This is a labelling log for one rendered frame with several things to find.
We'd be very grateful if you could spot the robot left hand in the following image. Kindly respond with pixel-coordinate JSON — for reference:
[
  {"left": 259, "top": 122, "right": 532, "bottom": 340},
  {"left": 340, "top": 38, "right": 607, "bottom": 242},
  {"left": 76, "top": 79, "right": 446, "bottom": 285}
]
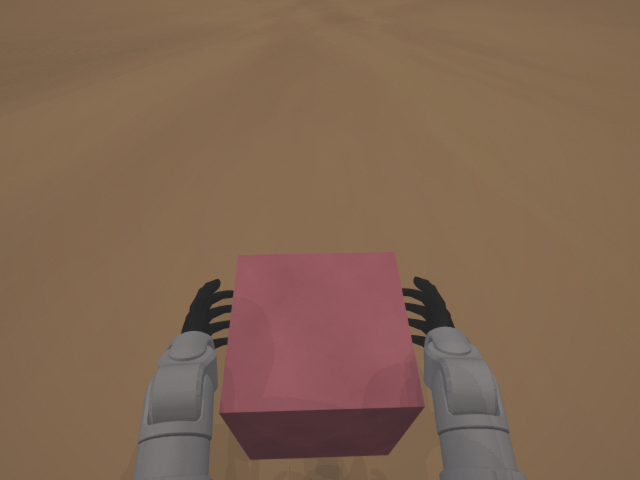
[{"left": 181, "top": 279, "right": 234, "bottom": 349}]

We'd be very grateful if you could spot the robot right hand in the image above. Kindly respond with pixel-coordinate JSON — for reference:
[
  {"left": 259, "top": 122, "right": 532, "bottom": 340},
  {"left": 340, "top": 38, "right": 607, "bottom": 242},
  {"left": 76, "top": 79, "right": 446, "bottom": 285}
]
[{"left": 402, "top": 277, "right": 455, "bottom": 347}]

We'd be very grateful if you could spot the carton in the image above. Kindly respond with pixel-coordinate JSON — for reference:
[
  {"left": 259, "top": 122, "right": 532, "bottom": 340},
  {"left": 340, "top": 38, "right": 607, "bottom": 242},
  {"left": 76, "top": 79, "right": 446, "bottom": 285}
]
[{"left": 219, "top": 252, "right": 425, "bottom": 460}]

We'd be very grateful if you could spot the robot left forearm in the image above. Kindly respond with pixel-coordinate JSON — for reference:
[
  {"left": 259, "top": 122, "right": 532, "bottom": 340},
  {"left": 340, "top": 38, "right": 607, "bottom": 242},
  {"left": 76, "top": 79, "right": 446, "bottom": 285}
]
[{"left": 133, "top": 331, "right": 218, "bottom": 480}]

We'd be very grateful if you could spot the robot right forearm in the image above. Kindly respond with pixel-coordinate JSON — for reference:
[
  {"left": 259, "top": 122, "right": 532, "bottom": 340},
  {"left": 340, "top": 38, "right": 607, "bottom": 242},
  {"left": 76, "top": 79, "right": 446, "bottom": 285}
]
[{"left": 424, "top": 327, "right": 527, "bottom": 480}]

